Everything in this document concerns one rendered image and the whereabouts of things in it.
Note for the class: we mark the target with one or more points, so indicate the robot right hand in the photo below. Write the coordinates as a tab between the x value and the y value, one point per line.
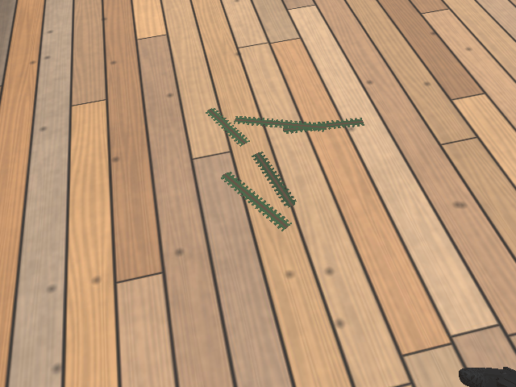
488	377

